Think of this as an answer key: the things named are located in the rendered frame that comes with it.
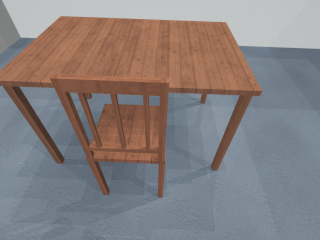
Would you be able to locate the chair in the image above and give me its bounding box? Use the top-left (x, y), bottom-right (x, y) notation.
top-left (50, 74), bottom-right (170, 198)

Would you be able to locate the table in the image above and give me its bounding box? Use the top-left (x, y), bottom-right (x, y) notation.
top-left (0, 16), bottom-right (262, 171)

